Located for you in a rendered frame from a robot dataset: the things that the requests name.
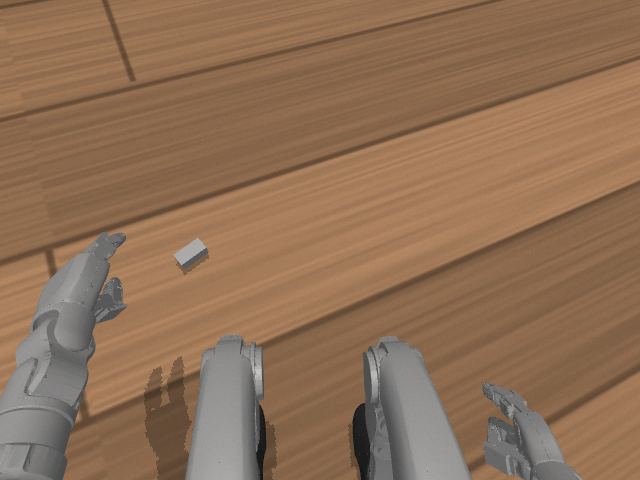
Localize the right robot foot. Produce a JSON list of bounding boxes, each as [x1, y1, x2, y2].
[[353, 403, 370, 480]]

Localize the small box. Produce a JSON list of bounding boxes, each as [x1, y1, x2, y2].
[[174, 238, 208, 270]]

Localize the left robot hand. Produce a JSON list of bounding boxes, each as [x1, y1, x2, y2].
[[36, 232, 127, 324]]

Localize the right robot hand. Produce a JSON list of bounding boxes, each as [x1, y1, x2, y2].
[[482, 383, 566, 480]]

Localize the left robot arm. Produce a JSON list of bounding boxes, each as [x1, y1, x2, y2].
[[0, 303, 96, 480]]

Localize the right robot arm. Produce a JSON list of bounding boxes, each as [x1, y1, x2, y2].
[[530, 461, 582, 480]]

